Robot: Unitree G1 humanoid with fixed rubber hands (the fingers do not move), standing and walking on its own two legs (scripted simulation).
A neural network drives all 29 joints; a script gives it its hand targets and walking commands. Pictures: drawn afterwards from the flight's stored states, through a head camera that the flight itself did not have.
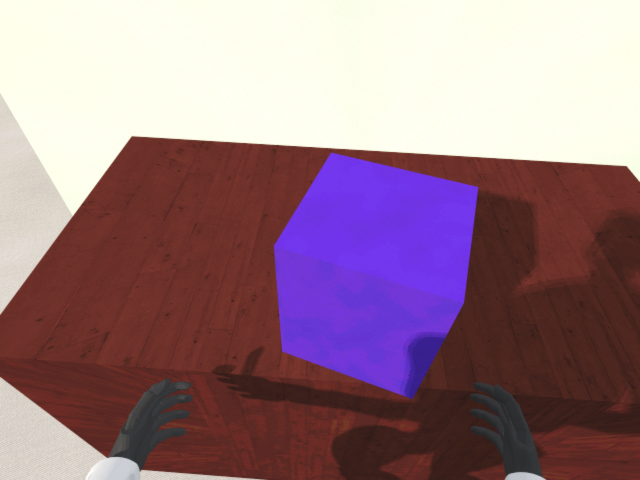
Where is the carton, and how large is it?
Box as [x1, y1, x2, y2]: [274, 153, 477, 398]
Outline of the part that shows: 331,153 274,245 282,351 412,398 463,303 477,187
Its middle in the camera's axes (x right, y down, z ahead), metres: +0.08 +0.06 +0.57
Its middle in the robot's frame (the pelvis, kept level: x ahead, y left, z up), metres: +0.38 -0.07 +0.03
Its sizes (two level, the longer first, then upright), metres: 0.210 0.200 0.250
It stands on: a pedestal, 0.68 m high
